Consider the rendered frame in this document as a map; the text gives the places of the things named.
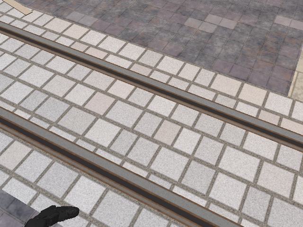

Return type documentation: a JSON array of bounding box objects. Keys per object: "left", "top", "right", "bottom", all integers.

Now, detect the left robot hand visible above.
[{"left": 25, "top": 205, "right": 80, "bottom": 227}]

